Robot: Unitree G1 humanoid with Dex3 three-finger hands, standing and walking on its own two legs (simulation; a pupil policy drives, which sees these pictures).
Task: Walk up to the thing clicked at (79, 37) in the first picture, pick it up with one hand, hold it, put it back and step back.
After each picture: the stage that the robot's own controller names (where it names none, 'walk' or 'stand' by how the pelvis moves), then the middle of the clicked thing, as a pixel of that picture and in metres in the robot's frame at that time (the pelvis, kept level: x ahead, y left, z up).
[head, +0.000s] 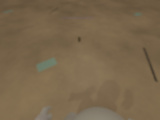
stand; (79, 39) +1.82 +0.28 -0.72
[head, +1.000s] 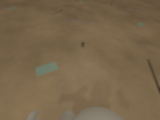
walk; (82, 44) +1.70 +0.10 -0.71
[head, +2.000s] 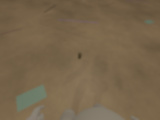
walk; (79, 55) +1.12 +0.13 -0.71
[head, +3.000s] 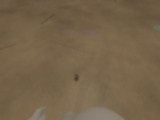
walk; (76, 77) +0.68 +0.17 -0.71
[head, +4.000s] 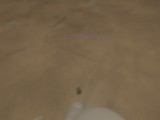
walk; (78, 90) +0.46 +0.20 -0.71
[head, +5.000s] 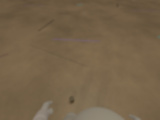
stand; (71, 99) +0.36 +0.20 -0.72
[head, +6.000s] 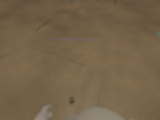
stand; (71, 100) +0.34 +0.20 -0.73
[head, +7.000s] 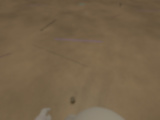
stand; (72, 100) +0.35 +0.19 -0.73
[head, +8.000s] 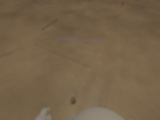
stand; (73, 100) +0.34 +0.18 -0.73
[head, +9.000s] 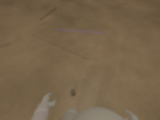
go down; (73, 92) +0.36 +0.18 -0.71
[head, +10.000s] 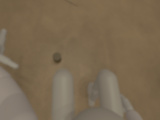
go down; (57, 58) +0.44 +0.22 -0.28
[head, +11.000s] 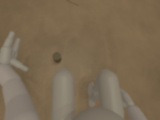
close in; (57, 57) +0.44 +0.23 -0.28
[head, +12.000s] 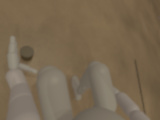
close in; (27, 54) +0.42 +0.26 -0.22
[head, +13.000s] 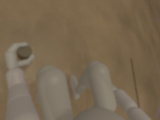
close; (24, 53) +0.42 +0.27 -0.23
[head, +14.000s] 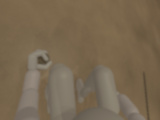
lift; (43, 60) +0.36 +0.24 -0.20
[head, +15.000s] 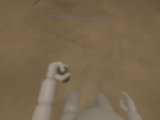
lift; (64, 74) +0.32 +0.18 -0.01
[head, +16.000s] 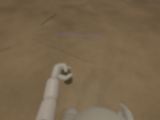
hold; (67, 76) +0.32 +0.17 -0.01
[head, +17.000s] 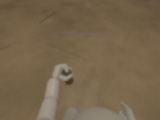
hold; (67, 77) +0.32 +0.16 -0.02
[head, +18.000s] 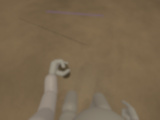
crouch; (64, 71) +0.36 +0.17 -0.08
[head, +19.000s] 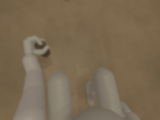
lower; (43, 49) +0.47 +0.26 -0.13
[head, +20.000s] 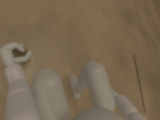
lower; (22, 55) +0.42 +0.27 -0.23
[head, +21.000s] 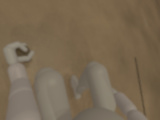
lower; (24, 54) +0.42 +0.27 -0.23
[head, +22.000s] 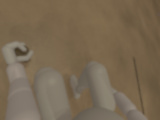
lower; (23, 54) +0.42 +0.27 -0.23
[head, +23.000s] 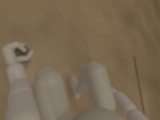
lower; (23, 54) +0.42 +0.27 -0.23
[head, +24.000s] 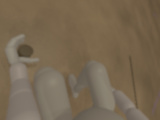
open; (24, 53) +0.42 +0.25 -0.23
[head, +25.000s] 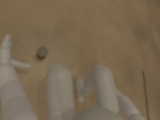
stand; (41, 53) +0.42 +0.25 -0.24
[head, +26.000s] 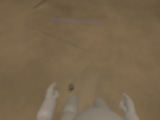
stand; (71, 87) +0.38 +0.17 -0.60
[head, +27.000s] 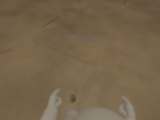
stand; (73, 98) +0.36 +0.18 -0.67
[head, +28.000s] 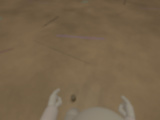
stand; (73, 98) +0.36 +0.17 -0.67
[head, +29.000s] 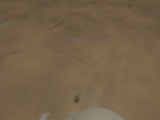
stand; (76, 98) +0.38 +0.16 -0.72
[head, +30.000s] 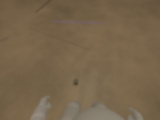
walk; (75, 81) +0.45 +0.15 -0.70
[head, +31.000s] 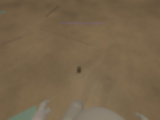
walk; (79, 69) +0.74 +0.20 -0.70
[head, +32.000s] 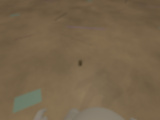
stand; (80, 62) +1.02 +0.19 -0.70
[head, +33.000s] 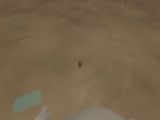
stand; (79, 64) +1.02 +0.18 -0.73
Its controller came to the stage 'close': yes
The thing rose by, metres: 0.70
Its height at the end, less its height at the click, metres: +0.00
